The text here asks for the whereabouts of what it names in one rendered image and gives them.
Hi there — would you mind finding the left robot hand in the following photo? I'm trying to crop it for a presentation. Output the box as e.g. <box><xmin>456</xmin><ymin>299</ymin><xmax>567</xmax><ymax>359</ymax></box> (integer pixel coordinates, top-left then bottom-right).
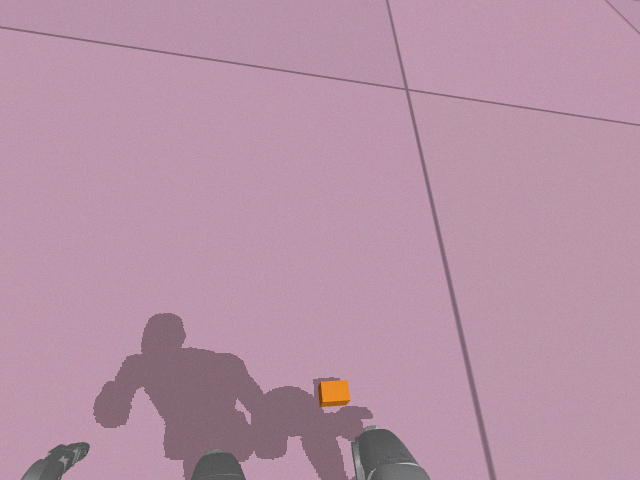
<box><xmin>21</xmin><ymin>442</ymin><xmax>90</xmax><ymax>480</ymax></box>

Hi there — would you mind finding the small box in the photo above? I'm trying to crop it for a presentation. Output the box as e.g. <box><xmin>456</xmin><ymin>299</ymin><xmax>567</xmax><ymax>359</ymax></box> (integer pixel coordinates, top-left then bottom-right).
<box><xmin>318</xmin><ymin>380</ymin><xmax>350</xmax><ymax>407</ymax></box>

